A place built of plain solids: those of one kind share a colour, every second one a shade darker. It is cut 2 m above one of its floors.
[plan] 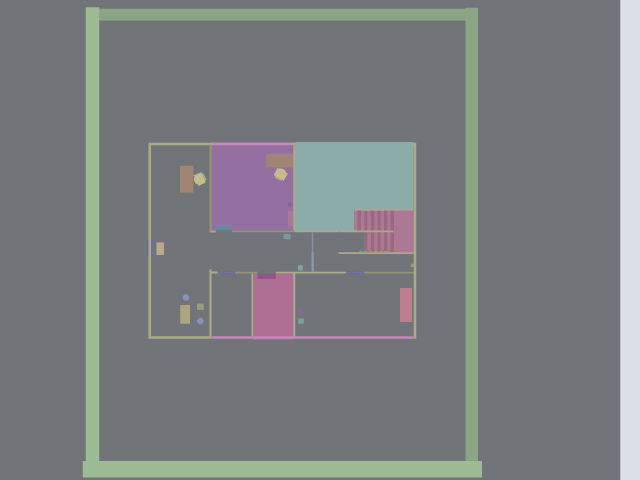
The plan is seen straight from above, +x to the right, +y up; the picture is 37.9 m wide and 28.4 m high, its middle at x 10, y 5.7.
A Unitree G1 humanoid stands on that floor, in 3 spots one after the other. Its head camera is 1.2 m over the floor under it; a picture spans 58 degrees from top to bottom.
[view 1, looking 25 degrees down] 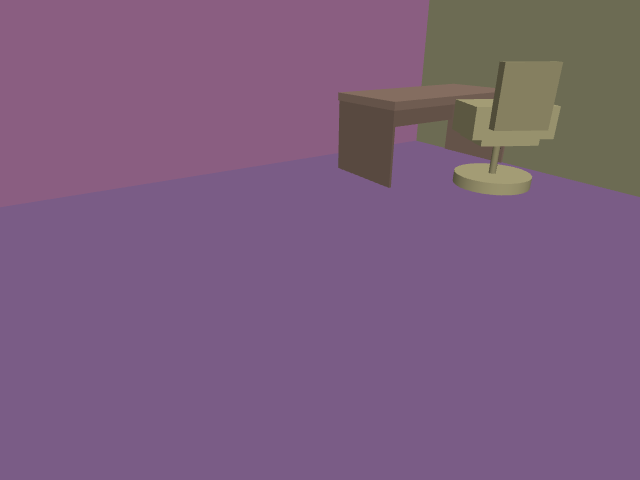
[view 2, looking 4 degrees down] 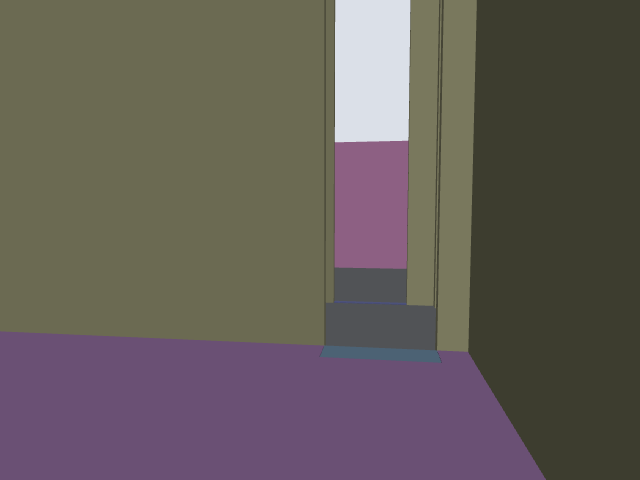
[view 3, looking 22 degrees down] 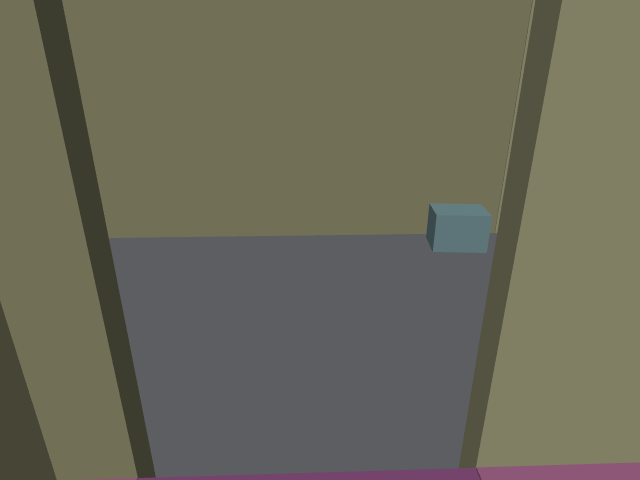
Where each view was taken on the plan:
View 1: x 4.32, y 7.27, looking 57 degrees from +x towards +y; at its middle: cell_level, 2.84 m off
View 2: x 4.32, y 10.00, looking -82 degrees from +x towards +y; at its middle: wall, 3.78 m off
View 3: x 6.85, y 2.71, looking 88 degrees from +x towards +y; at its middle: ground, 3.60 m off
